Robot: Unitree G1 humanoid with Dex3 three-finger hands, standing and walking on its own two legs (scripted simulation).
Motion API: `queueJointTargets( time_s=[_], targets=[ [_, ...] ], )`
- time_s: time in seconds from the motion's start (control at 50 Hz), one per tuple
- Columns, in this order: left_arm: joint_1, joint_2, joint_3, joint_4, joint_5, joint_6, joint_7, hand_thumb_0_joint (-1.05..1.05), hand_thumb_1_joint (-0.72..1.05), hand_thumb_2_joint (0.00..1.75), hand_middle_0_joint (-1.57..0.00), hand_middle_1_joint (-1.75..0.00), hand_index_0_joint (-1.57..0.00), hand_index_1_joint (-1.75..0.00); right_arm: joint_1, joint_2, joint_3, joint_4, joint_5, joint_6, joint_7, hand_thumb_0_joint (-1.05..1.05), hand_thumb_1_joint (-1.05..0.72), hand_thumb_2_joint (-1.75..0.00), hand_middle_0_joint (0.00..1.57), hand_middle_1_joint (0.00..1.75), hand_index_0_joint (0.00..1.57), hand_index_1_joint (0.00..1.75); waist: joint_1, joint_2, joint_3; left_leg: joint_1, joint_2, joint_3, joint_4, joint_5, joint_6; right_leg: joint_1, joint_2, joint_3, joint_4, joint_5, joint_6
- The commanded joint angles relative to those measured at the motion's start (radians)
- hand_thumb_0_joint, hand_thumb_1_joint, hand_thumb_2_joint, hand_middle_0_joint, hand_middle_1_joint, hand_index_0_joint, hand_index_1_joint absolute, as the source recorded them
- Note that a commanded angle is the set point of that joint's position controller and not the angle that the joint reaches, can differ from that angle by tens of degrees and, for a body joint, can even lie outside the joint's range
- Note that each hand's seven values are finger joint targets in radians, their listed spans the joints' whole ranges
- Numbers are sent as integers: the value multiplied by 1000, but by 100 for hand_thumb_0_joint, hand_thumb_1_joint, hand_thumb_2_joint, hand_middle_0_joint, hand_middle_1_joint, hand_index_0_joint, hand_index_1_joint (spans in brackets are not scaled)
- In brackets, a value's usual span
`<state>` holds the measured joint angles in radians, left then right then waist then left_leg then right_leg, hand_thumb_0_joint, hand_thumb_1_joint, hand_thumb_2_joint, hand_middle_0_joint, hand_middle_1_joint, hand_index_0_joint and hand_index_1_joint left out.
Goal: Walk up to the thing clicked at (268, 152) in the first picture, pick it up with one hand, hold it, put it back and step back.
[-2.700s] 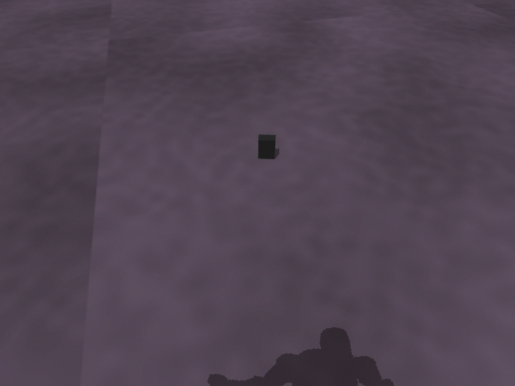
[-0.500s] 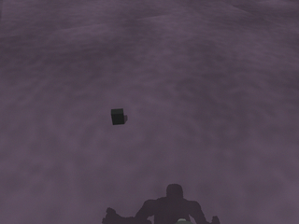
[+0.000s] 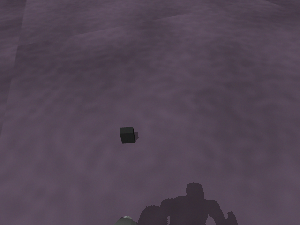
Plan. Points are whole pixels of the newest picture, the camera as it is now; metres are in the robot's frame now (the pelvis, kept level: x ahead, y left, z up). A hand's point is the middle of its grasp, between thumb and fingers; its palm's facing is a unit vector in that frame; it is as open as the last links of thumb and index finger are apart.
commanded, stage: walk up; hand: left
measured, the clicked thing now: (127, 135) +0.89 +0.28 -0.70
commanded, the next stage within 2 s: none
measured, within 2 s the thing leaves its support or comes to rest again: neither
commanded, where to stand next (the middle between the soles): +0.60 +0.05 m, yaw -1 degrees
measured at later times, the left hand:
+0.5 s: hand (66, 190) +0.26 +0.32 -0.14, palm faces -0.07 -0.93 -0.35, open 7.4 cm
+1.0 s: hand (88, 152) +0.40 +0.28 -0.12, palm faces -0.02 -0.92 -0.40, open 7.4 cm
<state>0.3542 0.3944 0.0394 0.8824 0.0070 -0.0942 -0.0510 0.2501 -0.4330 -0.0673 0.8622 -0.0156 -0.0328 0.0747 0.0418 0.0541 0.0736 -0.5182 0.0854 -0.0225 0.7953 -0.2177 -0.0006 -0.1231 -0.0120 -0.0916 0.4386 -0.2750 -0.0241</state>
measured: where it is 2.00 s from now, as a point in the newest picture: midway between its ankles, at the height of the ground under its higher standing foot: (153, 179)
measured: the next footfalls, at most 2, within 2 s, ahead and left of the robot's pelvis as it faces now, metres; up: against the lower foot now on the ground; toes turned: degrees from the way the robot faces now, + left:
left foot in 0.12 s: +0.21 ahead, +0.15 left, +0.00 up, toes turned +5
right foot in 0.62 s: +0.39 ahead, -0.10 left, +0.00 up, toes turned -5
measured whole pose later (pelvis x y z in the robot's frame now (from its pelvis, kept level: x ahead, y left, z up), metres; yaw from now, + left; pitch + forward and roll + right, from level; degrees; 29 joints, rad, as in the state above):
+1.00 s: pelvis +0.35 +0.01 +0.00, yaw +0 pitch -3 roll -1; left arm 0.33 0.38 0.04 0.86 0.01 -0.09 -0.04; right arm 0.29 -0.44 -0.07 0.88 -0.02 -0.01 0.07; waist 0.02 0.07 0.08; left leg -0.49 0.07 -0.04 0.82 -0.22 -0.01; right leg -0.14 0.00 -0.09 0.43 -0.24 -0.03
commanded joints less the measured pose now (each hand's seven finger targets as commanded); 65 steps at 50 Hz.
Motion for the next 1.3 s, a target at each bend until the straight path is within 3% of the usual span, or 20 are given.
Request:
queueJointTargets(
  time_s=[0.0,0.1,0.14,0.16,0.26,0.34,0.48,0.6,0.62,0.64,0.66,0.8,0.92,1.04,1.1,1.12,1.14,1.16,1.18,1.28],
  targets=[
    [-17,295,93,-95,0,-31,20,0,90,90,-20,-30,-20,-30,-97,-139,-48,-96,-2,-39,10,0,-90,-90,20,30,20,30,12,-162,1,89,17,36,-177,89,10,-61,-254,153,-152,141,-172],
    [-13,259,71,-103,2,-13,25,0,90,90,-20,-30,-20,-30,139,-211,-81,-16,-14,-57,-6,0,-90,-90,20,30,20,30,-119,17,-139,520,-42,52,-286,6,77,-192,-168,76,266,241,-107],
    [78,147,35,-106,-15,-1,24,0,90,90,-20,-30,-20,-30,215,-330,-111,-36,-18,-68,-30,0,-90,-90,20,30,20,30,-123,282,-169,707,301,-574,-506,-320,188,-563,52,52,691,-232,-25],
    [52,259,60,-78,-7,9,42,0,90,90,-20,-30,-20,-30,176,-336,-113,-47,16,-64,-29,0,-90,-90,20,30,20,30,-127,167,-146,643,349,-633,-536,-315,252,-562,-3,130,767,-252,-40],
    [67,232,57,-22,-20,22,19,0,90,90,-20,-30,-20,-30,45,-210,-55,-70,25,-75,-42,0,-90,-90,20,30,20,30,-33,82,8,320,155,-132,-543,102,120,-390,-74,175,632,-20,-10],
    [15,211,56,-38,-6,31,2,0,90,90,-20,-30,-20,-30,58,-216,-61,-92,16,-80,-42,0,-90,-90,20,30,20,30,-49,100,6,370,162,-82,-578,60,202,-433,-91,138,509,38,25],
    [-155,184,57,-79,4,25,-16,0,90,90,-20,-30,-20,-30,90,-230,-64,-93,14,-72,-40,0,-90,-90,20,30,20,30,-77,65,59,343,165,-41,-563,59,204,-368,-103,79,224,130,11],
    [25,231,87,-14,5,-1,5,0,90,90,-20,-30,-20,-30,77,-188,-43,-118,9,-55,-45,0,-90,-90,20,30,20,30,29,-95,-107,258,89,25,-164,161,141,72,-22,56,61,85,-24],
    [109,284,108,-1,12,-11,18,0,90,90,-20,-30,-20,-30,129,-136,-25,-119,11,-55,-44,0,-90,-90,20,30,20,30,58,-246,-173,165,15,82,86,83,113,199,-114,189,-20,-55,-50],
    [117,352,120,-25,10,-18,30,0,90,90,-20,-30,-20,-30,187,-81,-4,-127,14,-52,-39,0,-90,-90,20,30,20,30,38,-387,-197,-20,-95,83,264,-288,59,291,-360,592,-116,-101,-122],
    [88,366,117,-20,-5,-11,29,0,90,90,-20,-30,-20,-30,142,-198,-31,-99,9,-38,-52,0,-90,-90,20,30,20,30,49,-287,-138,-106,-96,32,347,-326,54,242,-422,751,-169,-112,-219],
    [-33,252,78,-71,-15,-21,40,0,90,90,-20,-30,-20,-30,162,-153,-36,-26,18,-6,-35,0,-90,-90,20,30,20,30,-41,-193,-26,20,-50,-44,265,-54,28,-25,-209,232,-159,327,-114],
    [-37,270,90,-110,7,-19,34,0,90,90,-20,-30,-20,-30,39,-157,-53,-62,-3,-1,-10,0,-90,-90,20,30,20,30,-14,-191,40,-15,-1,-23,24,10,-13,-91,-237,211,-252,-106,-176],
    [-6,293,90,-109,0,-10,28,0,90,90,-20,-30,-20,-30,-41,-153,-51,-74,-13,-33,-4,0,-90,-90,20,30,20,30,2,-163,15,122,4,32,-192,-11,10,-93,-264,207,-136,-51,-189],
    [-51,266,73,-121,3,-2,30,0,90,90,-20,-30,-20,-30,123,-180,-68,-20,-15,-47,-18,0,-90,-90,20,30,20,30,-104,-66,-57,406,-44,67,-262,-1,38,-215,-215,146,86,47,-133],
    [-8,212,52,-125,2,1,29,0,90,90,-20,-30,-20,-30,215,-231,-84,4,-18,-56,-30,0,-90,-90,20,30,20,30,-142,111,-122,551,-3,-34,-363,-145,73,-281,-131,71,366,125,-99],
    [52,114,26,-130,-10,4,25,0,90,90,-20,-30,-20,-30,230,-306,-99,-19,-26,-62,-41,0,-90,-90,20,30,20,30,-119,349,-141,644,231,-430,-471,-232,142,-487,-3,20,610,-201,-26],
    [51,207,51,-99,-7,17,39,0,90,90,-20,-30,-20,-30,200,-331,-101,-41,1,-62,-41,0,-90,-90,20,30,20,30,-117,207,-106,593,323,-621,-549,-259,224,-550,32,88,684,-272,-27],
    [16,261,60,-88,0,23,49,0,90,90,-20,-30,-20,-30,175,-317,-103,-42,14,-55,-40,0,-90,-90,20,30,20,30,-109,161,-48,539,352,-621,-532,-227,279,-572,-20,138,741,-275,-35],
    [60,214,53,-39,-19,37,28,0,90,90,-20,-30,-20,-30,106,-216,-55,-66,21,-71,-58,0,-90,-90,20,30,20,30,-42,99,-12,376,156,-136,-481,320,153,-387,-50,171,633,-50,-8]
  ],
)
